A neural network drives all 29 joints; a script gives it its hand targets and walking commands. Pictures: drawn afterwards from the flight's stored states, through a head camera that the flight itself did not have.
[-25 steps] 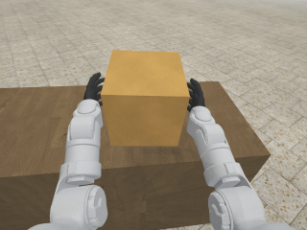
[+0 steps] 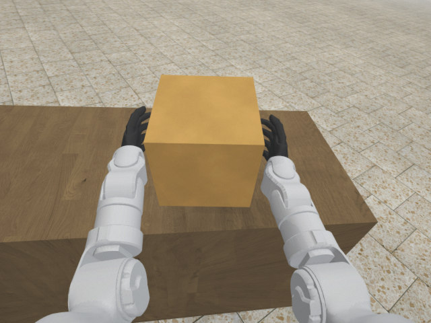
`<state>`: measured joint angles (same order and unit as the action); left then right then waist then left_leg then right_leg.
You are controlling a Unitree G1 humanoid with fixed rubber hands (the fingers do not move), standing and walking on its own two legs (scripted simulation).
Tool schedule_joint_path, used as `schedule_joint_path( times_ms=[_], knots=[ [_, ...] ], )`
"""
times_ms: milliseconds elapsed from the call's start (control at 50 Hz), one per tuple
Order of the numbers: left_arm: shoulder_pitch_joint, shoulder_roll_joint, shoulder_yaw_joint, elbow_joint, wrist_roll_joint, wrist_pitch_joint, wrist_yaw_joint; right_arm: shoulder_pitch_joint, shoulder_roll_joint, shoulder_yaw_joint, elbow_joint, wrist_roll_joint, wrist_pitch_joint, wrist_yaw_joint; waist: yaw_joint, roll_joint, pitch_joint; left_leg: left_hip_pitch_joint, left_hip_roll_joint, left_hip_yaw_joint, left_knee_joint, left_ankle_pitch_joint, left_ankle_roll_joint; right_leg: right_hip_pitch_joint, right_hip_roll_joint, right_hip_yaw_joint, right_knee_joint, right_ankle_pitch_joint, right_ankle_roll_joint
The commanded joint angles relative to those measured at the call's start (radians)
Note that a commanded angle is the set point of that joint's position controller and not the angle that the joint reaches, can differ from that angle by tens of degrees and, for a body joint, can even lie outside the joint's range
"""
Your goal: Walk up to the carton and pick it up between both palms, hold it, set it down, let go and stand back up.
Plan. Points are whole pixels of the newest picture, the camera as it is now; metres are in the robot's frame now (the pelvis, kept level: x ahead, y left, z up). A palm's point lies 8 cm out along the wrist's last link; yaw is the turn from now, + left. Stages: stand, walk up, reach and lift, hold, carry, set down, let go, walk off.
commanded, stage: set down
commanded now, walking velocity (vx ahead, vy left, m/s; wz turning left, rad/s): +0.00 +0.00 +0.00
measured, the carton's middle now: (206, 141) +0.41 +0.02 +0.14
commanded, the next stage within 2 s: none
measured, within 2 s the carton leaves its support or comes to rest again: neither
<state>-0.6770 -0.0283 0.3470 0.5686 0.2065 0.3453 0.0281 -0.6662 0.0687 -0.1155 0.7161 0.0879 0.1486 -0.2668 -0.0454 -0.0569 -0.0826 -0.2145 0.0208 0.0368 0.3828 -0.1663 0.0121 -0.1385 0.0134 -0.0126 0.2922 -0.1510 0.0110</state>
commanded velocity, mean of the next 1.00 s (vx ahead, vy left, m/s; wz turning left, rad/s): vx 0.00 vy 0.00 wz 0.00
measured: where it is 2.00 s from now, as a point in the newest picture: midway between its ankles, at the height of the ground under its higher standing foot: outside the picture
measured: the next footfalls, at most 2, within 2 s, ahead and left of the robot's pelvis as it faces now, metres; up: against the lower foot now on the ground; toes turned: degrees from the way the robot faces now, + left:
none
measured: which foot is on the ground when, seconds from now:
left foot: down 0.00-1.00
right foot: down 0.00-1.00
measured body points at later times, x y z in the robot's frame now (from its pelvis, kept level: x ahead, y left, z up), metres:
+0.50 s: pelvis +0.00 +0.00 +0.00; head -0.03 +0.04 +0.45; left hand +0.41 +0.15 +0.11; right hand +0.39 -0.12 +0.12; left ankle +0.02 +0.10 -0.75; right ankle +0.00 -0.13 -0.75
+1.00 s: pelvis +0.01 +0.00 +0.00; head -0.01 +0.05 +0.45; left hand +0.43 +0.16 +0.10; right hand +0.39 -0.12 +0.11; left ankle +0.02 +0.10 -0.75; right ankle +0.00 -0.13 -0.75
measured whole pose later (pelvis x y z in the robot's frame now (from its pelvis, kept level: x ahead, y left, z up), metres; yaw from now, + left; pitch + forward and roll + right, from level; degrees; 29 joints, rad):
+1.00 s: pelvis +0.01 +0.00 +0.00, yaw +0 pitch +1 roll -1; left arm -0.81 0.09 0.33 1.02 0.18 0.13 -0.03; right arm -0.67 0.23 -0.41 0.81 -0.16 0.06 -0.27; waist -0.05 -0.09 -0.08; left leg -0.21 0.02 0.04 0.38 -0.18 0.01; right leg -0.14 0.01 -0.01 0.29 -0.16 0.01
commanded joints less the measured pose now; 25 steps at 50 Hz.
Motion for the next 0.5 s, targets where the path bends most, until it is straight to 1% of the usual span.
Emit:
schedule_joint_path(
  times_ms=[0, 80, 200, 340, 480],
  knots=[
    [-0.945, -0.62, -0.541, -0.107, -0.118, -0.124, -0.196, -0.922, 0.691, 0.312, -0.342, -0.064, -0.148, 0.128, -0.054, 0.127, -0.577, 0.343, -0.056, -0.004, -0.018, 0.334, -0.053, 0.268, 0.01, -0.029, 0.008, 0.374, 0.041],
    [-0.975, -0.623, -0.54, -0.073, -0.127, -0.154, -0.197, -0.917, 0.706, 0.286, -0.311, -0.089, -0.159, 0.129, -0.061, 0.133, -0.581, 0.319, -0.055, 0.0, -0.022, 0.319, -0.052, 0.267, 0.007, -0.027, 0.008, 0.372, 0.041],
    [-1.012, -0.614, -0.519, -0.011, -0.132, -0.191, -0.205, -0.911, 0.722, 0.239, -0.257, -0.129, -0.167, 0.13, -0.067, 0.131, -0.564, 0.274, -0.055, 0.006, -0.038, 0.265, -0.044, 0.27, 0.003, -0.025, 0.009, 0.348, 0.041],
    [-1.051, -0.607, -0.489, 0.055, -0.135, -0.23, -0.211, -0.93, 0.747, 0.207, -0.231, -0.163, -0.174, 0.132, -0.062, 0.124, -0.581, 0.224, -0.057, 0.012, -0.047, 0.234, -0.034, 0.285, -0.003, -0.016, 0.019, 0.361, 0.044],
    [-1.053, -0.569, -0.423, 0.141, -0.111, -0.252, -0.228, -0.928, 0.746, 0.157, -0.189, -0.203, -0.173, 0.136, -0.051, 0.115, -0.554, 0.17, -0.057, 0.022, -0.063, 0.178, -0.022, 0.3, -0.011, -0.008, 0.025, 0.348, 0.049]
  ],
)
